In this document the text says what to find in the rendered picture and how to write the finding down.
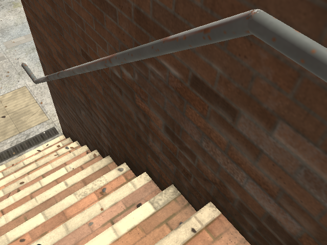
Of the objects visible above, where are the stairs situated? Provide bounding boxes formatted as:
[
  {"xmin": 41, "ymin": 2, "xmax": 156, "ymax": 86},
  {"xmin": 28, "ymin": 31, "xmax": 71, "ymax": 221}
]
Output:
[{"xmin": 0, "ymin": 135, "xmax": 197, "ymax": 245}]

